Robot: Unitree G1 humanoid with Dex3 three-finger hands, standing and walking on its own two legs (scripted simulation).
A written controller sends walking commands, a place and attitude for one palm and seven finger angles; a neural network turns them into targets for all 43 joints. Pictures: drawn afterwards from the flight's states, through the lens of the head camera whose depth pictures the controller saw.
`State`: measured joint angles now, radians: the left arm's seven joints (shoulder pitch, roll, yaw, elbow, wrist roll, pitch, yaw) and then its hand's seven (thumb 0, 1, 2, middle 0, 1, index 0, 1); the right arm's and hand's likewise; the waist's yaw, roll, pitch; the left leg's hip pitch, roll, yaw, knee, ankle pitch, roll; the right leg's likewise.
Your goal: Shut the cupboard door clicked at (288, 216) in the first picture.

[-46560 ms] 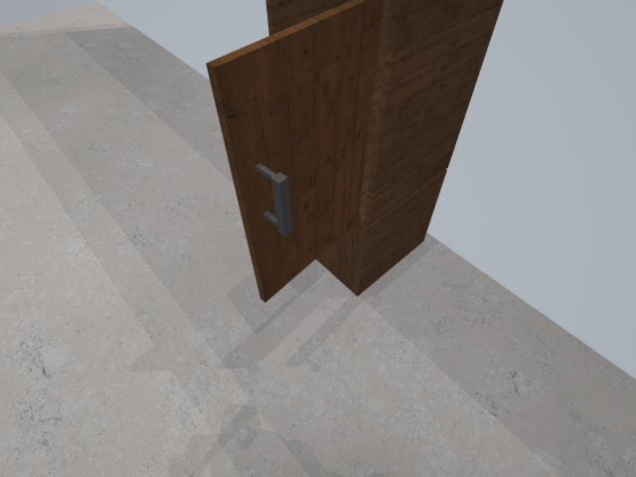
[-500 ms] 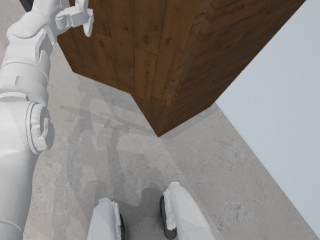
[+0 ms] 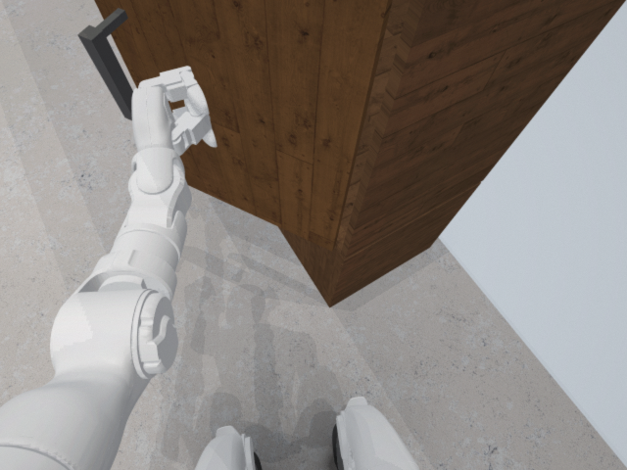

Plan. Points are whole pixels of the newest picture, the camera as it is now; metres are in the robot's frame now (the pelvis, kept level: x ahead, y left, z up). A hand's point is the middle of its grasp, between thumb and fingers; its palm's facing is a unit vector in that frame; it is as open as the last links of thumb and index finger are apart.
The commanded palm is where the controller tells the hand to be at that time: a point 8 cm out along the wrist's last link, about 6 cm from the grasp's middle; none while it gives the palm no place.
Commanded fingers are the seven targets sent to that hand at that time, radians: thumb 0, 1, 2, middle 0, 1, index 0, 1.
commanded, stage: pull the fist back off the door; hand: left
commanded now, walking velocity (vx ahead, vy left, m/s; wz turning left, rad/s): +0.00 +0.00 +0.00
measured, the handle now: (125, 69) +0.64 +0.17 +0.07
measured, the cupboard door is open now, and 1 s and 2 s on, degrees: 33 33 33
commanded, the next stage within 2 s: draw the hand back to the body in 0.36 s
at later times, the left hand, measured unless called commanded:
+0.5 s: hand (215, 163) +0.47 +0.06 +0.08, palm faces +0.03 -1.00 -0.04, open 3.1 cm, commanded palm +0.43 +0.12 +0.08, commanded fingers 0.00 0.90 0.90 -1.30 -1.50 -1.30 -1.50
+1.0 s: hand (111, 239) +0.35 +0.13 +0.15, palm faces +0.02 -1.00 -0.03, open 3.1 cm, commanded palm +0.30 +0.19 +0.15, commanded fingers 0.00 0.90 0.90 -1.11 -1.29 -1.11 -1.29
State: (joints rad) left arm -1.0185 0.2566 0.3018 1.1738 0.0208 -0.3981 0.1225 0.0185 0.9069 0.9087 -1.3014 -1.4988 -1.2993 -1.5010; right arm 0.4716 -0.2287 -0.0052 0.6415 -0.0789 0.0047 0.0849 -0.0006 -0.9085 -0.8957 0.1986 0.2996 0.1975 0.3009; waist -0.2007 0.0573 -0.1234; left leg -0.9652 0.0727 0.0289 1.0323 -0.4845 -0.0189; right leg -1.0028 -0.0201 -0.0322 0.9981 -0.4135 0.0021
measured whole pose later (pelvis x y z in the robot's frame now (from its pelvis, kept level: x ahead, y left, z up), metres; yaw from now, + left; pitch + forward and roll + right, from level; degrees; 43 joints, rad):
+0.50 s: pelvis -0.01 +0.00 +0.01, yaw +2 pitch +18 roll +0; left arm -0.82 0.11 0.15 1.06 0.00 -0.48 0.16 0.02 0.90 0.90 -1.31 -1.50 -1.30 -1.50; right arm 0.28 -0.22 -0.02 0.64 -0.05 0.00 0.04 0.00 -0.91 -0.90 0.20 0.30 0.20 0.30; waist -0.12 0.03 -0.12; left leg -0.85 0.05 0.02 1.00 -0.47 -0.02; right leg -0.90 -0.05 -0.04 1.00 -0.42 0.00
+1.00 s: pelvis +0.00 -0.01 +0.05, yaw +1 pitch +5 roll +0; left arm -0.20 0.16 0.10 0.38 -0.17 -0.26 -0.07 0.02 0.90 0.90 -1.28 -1.47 -1.28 -1.47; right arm 0.28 -0.26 -0.02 0.60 0.04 -0.02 -0.03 0.01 -0.91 -0.90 0.20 0.30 0.19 0.30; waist -0.02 0.04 -0.07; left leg -0.42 0.05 0.04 0.69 -0.37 -0.02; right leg -0.48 -0.03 -0.03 0.71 -0.33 0.00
